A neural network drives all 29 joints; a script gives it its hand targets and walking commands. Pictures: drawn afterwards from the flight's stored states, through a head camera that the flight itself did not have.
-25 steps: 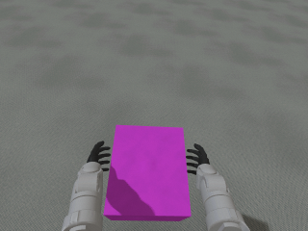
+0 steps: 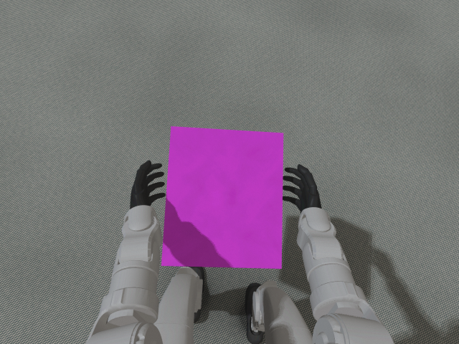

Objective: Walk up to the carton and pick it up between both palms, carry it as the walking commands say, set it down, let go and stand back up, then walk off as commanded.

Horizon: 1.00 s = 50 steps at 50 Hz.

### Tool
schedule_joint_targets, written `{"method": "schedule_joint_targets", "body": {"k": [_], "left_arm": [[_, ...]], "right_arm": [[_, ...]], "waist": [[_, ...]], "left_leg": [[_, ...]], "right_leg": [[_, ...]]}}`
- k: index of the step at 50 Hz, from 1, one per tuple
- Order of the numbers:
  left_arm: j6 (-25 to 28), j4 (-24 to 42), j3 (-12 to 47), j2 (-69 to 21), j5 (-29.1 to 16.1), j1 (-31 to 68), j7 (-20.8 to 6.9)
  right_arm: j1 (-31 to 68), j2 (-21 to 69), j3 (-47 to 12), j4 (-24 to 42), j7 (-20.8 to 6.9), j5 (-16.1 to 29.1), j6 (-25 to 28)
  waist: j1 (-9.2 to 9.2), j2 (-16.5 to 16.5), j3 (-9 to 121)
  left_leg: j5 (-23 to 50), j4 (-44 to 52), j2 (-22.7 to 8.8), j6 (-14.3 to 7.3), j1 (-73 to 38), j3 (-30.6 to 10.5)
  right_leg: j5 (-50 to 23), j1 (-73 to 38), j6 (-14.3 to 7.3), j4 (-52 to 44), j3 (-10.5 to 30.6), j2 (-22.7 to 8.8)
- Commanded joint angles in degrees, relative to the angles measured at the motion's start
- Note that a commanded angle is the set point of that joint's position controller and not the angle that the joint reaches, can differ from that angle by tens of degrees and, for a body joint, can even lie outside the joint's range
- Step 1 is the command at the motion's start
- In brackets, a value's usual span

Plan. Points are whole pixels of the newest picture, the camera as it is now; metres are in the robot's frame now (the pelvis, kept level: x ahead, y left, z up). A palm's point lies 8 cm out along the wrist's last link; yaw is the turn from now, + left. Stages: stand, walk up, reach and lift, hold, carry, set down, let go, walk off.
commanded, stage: set down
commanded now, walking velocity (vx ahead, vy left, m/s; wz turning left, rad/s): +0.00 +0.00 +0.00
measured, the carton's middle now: (223, 197) +0.37 +0.02 -0.19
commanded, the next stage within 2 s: none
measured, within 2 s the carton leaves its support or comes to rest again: neither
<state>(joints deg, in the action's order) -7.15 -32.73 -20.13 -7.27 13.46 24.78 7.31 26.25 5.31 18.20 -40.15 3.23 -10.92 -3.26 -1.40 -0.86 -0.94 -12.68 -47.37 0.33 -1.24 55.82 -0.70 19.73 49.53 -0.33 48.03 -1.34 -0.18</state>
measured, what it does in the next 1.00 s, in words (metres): lowers itself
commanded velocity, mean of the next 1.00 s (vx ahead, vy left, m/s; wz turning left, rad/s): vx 0.00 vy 0.00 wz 0.00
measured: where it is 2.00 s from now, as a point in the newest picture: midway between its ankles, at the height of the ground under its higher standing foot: (223, 313)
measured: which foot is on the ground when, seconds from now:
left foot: down 0.00-1.00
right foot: down 0.00-1.00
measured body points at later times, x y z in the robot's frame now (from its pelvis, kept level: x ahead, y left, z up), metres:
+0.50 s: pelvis -0.03 +0.00 -0.10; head +0.19 +0.03 +0.29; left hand +0.38 +0.17 -0.19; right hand +0.40 -0.14 -0.19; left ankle +0.09 +0.09 -0.69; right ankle +0.02 -0.14 -0.69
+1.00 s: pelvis -0.04 -0.01 -0.17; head +0.21 +0.01 +0.20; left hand +0.42 +0.17 -0.27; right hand +0.42 -0.15 -0.26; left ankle +0.09 +0.09 -0.69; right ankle +0.02 -0.14 -0.69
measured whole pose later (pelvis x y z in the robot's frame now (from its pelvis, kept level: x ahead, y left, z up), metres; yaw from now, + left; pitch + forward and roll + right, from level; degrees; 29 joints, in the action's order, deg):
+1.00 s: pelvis -0.04 -0.01 -0.17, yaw -2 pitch +38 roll -4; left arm -14.8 -38.6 -19.2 0.6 10.8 48.9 10.2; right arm 50.2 0.7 20.5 -42.5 7.5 -9.9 -12.0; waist -1.4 -0.1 4.7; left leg -23.1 -89.0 0.8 -1.8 103.5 -1.5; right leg 32.7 96.8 1.5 91.8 0.5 3.0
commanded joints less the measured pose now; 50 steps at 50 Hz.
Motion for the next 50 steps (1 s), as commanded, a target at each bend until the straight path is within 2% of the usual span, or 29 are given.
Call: {"method": "schedule_joint_targets", "body": {"k": [1, 2, 3, 4, 5, 6, 8, 9, 10, 11, 12, 13, 16, 17, 18, 20, 26, 31, 32, 34, 35, 36, 37, 38, 40, 42, 45, 49, 50], "left_arm": [[5.69, 3.66, 34.03, -39.12, -6.66, 25.03, -8.65], [5.16, 0.03, 34.11, -42.0, -6.16, 21.45, -8.29], [4.72, -0.19, 33.42, -37.08, -6.64, 25.29, -8.69], [4.87, 0.16, 34.61, -39.96, -6.96, 23.96, -7.75], [4.72, 0.51, 32.04, -34.89, -5.58, 25.84, -7.7], [4.31, 1.85, 33.62, -34.97, -6.0, 30.37, -7.07], [3.31, 0.96, 33.12, -36.85, -7.76, 33.48, -6.61], [2.78, 1.88, 33.49, -35.33, -6.67, 36.89, -6.21], [2.64, 2.74, 32.53, -37.25, -7.74, 37.82, -5.67], [2.07, -0.19, 32.54, -36.17, -6.3, 39.15, -5.15], [0.96, -3.71, 31.06, -39.47, -4.6, 32.77, -5.79], [1.66, 0.22, 32.38, -36.86, -6.25, 40.64, -5.72], [0.35, -5.86, 31.26, -40.89, -4.16, 38.88, -7.42], [0.13, -7.08, 29.88, -40.03, -5.12, 42.28, -7.56], [-0.03, -5.31, 31.5, -41.34, -5.27, 45.74, -7.9], [-1.38, -4.68, 30.14, -43.59, -6.04, 48.76, -8.26], [-4.31, -6.38, 32.31, -50.55, -8.33, 50.57, -10.27], [-3.76, -3.38, 32.87, -46.89, -8.53, 50.4, -11.5], [-3.57, -4.01, 32.63, -48.79, -8.91, 49.52, -12.85], [-3.52, -3.48, 31.54, -44.81, -8.84, 50.15, -12.61], [-3.6, -4.36, 32.31, -44.8, -9.76, 48.27, -12.93], [-3.68, -5.38, 33.93, -46.26, -10.76, 49.11, -13.55], [-3.31, -0.1, 34.94, -45.63, -11.53, 55.52, -12.97], [-4.09, -3.4, 31.81, -44.77, -10.64, 55.6, -12.97], [-4.68, -3.35, 29.4, -44.35, -9.34, 54.29, -12.67], [-6.38, -11.76, 24.18, -42.68, -5.6, 53.39, -13.48], [-5.08, -5.47, 24.94, -42.09, -7.24, 61.53, -13.57], [-6.72, -9.15, 27.53, -45.93, -9.25, 59.61, -13.05], [-6.88, -11.58, 25.75, -47.15, -9.31, 55.69, -13.02]], "right_arm": [[29.83, 29.17, -25.32, 7.22, -10.45, 7.33, 6.01], [29.64, 30.11, -26.11, 6.57, -9.81, 7.32, 5.7], [34.13, 29.74, -27.45, 8.61, -8.96, 8.08, 5.15], [33.3, 30.13, -26.81, 8.09, -9.09, 9.37, 5.61], [35.39, 28.1, -28.43, 9.31, -9.24, 9.2, 4.64], [37.7, 26.45, -28.07, 9.41, -8.79, 9.22, 5.03], [36.82, 26.16, -25.75, 5.41, -8.43, 8.89, 3.77], [40.36, 26.88, -23.27, 2.97, -9.25, 9.57, 3.61], [40.67, 26.46, -22.69, 2.48, -8.95, 8.55, 3.43], [38.96, 24.67, -17.81, 0.1, -9.01, 5.35, 3.57], [37.6, 26.74, -19.72, -0.5, -9.81, 7.15, 3.36], [42.89, 29.01, -19.0, -2.55, -9.74, 6.51, 2.36], [50.71, 37.28, -24.07, 4.45, -10.49, 10.77, 1.65], [53.19, 37.07, -24.02, 3.48, -10.32, 10.67, 1.15], [45.69, 36.91, -20.49, -1.87, -10.18, 7.5, 0.49], [56.72, 35.86, -21.38, 3.91, -11.1, 8.33, -0.01], [54.88, 39.82, -20.63, 0.23, -13.53, 8.58, -2.19], [52.53, 48.1, -25.26, 0.23, -13.76, 10.04, -4.32], [53.43, 44.67, -24.3, 2.99, -13.07, 8.83, -3.63], [59.32, 48.35, -29.9, 9.9, -11.63, 13.22, -3.43], [59.0, 47.58, -31.93, 10.37, -11.79, 14.92, -3.84], [59.51, 47.55, -30.64, 9.29, -11.37, 14.21, -3.6], [62.56, 49.45, -32.01, 10.9, -10.91, 15.24, -3.62], [58.32, 47.84, -27.47, 3.11, -10.99, 12.97, -5.2], [62.33, 46.66, -27.81, 4.86, -12.22, 12.5, -5.73], [60.44, 44.44, -21.43, -0.99, -11.99, 8.63, -6.2], [61.55, 45.14, -19.78, -3.14, -12.64, 8.94, -6.54], [70.93, 41.28, -21.86, 3.26, -12.83, 11.71, -5.41], [70.63, 41.63, -24.18, 2.92, -13.65, 12.37, -5.94]], "waist": [[1.09, 7.89, 49.8], [3.28, 6.37, 50.43], [0.28, 5.84, 48.11], [2.37, 8.73, 50.05], [-1.92, 5.53, 46.31], [1.85, 4.92, 48.92], [1.96, 5.78, 45.87], [1.24, 11.32, 44.42], [2.37, 7.19, 45.5], [7.95, 5.71, 44.84], [1.74, 13.28, 43.5], [4.53, 7.59, 44.58], [-0.07, 6.75, 51.5], [1.5, 2.12, 49.85], [4.78, 5.01, 49.21], [1.06, 8.95, 51.93], [4.94, 9.75, 58.63], [1.38, 3.93, 64.49], [4.48, 3.86, 65.15], [-2.22, 2.7, 71.11], [-2.61, 2.08, 72.97], [1.06, 0.59, 72.13], [-3.05, 3.16, 74.92], [-0.96, 2.38, 66.74], [-2.96, 1.55, 65.17], [-1.48, 3.42, 55.49], [-0.11, 1.92, 56.52], [-1.11, 7.26, 66.11], [0.16, 3.03, 64.77]], "left_leg": [[19.2, -4.91, 4.8, 3.22, -30.9, -6.1], [17.15, -5.69, 5.4, 3.09, -30.73, -5.77], [16.21, -7.46, 5.33, 2.64, -24.76, -4.55], [11.29, -6.17, 5.6, 2.35, -28.01, -5.55], [7.42, -6.71, 5.12, 1.96, -23.88, -5.56], [5.62, -9.65, 5.61, 2.29, -20.72, -3.96], [-0.35, -8.86, 5.58, 2.93, -19.91, -5.3], [-5.94, -8.39, 5.81, 3.98, -21.06, -5.96], [-6.36, -8.81, 5.36, 3.81, -23.19, -7.85], [-9.43, -9.79, 5.18, 4.65, -22.54, -10.87], [-9.4, -9.51, 5.77, 4.8, -21.74, -7.92], [-12.53, -11.16, 6.27, 3.67, -19.19, -8.89], [-6.4, -16.35, 6.62, 1.43, -17.04, -6.68], [-5.95, -17.15, 6.04, 0.99, -14.3, -6.4], [-7.01, -17.4, 6.0, 1.61, -11.33, -6.0], [-9.5, -18.53, 6.69, 2.61, -15.17, -7.08], [-2.95, -22.96, 7.22, 3.07, -17.44, -9.11], [10.03, -29.63, 7.81, 1.12, -8.5, -4.46], [11.72, -30.49, 7.27, 1.28, -4.64, -4.09], [13.81, -33.96, 7.85, 0.72, -4.77, -2.67], [15.74, -34.78, 7.52, 0.53, -6.22, -2.4], [16.28, -34.74, 7.54, 0.47, -2.86, -3.0], [12.19, -35.56, 8.17, 0.47, -2.88, -1.83], [6.71, -34.24, 7.74, 0.31, -1.29, -2.35], [4.86, -34.11, 7.86, 0.13, -2.69, -3.68], [-0.41, -34.68, 7.48, 0.94, 5.23, -2.45], [-5.43, -34.76, 7.19, 0.35, 4.91, -3.89], [3.49, -37.95, 7.46, 1.79, -2.5, -4.43], [4.38, -39.34, 7.37, 0.97, -2.71, -4.21]], "right_leg": [[-11.82, 7.79, -2.87, 4.11, 5.61, 7.49], [-11.86, 7.6, -3.08, 5.15, 5.43, 7.91], [-11.81, 8.19, -2.76, 6.85, 6.04, 8.09], [-9.63, 8.9, -2.65, 6.12, 5.44, 7.77], [-6.54, 11.83, -1.82, 7.59, 5.02, 7.98], [-5.41, 11.82, -2.49, 7.02, 6.24, 7.55], [-0.89, 16.42, -3.19, 10.13, 5.31, 8.23], [1.32, 20.03, -3.54, 11.26, 4.61, 8.19], [2.26, 23.8, -3.37, 12.85, 4.3, 8.6], [2.63, 28.38, -3.56, 14.68, 2.74, 8.92], [3.17, 24.91, -3.29, 14.43, 3.47, 7.34], [4.26, 28.1, -2.7, 16.43, 2.58, 8.7], [2.02, 25.53, -1.35, 18.2, 4.22, 9.0], [2.11, 24.95, -1.03, 18.01, 3.74, 9.24], [3.22, 26.38, -1.39, 18.32, 3.46, 8.63], [4.55, 31.6, -1.86, 22.54, 2.9, 9.2], [3.46, 37.57, -2.65, 26.52, 1.89, 10.77], [-5.68, 31.82, -0.74, 28.22, 3.15, 10.53], [-7.27, 33.28, -0.05, 28.57, 2.64, 10.39], [-7.49, 32.6, 1.3, 31.07, 3.69, 10.61], [-9.79, 30.27, 0.87, 30.0, 5.25, 10.64], [-11.56, 31.0, 1.54, 31.49, 2.98, 10.3], [-7.19, 30.12, 1.72, 32.76, 3.98, 10.46], [-2.71, 35.34, 1.4, 32.23, 3.29, 10.88], [-0.2, 42.52, 1.3, 33.49, 2.27, 10.79], [4.71, 47.12, 0.53, 33.02, 1.54, 10.51], [6.78, 48.51, 0.88, 35.5, 1.05, 10.65], [3.08, 53.27, -0.07, 39.45, -0.33, 10.83], [5.16, 51.47, -0.08, 37.52, 0.44, 10.93]]}}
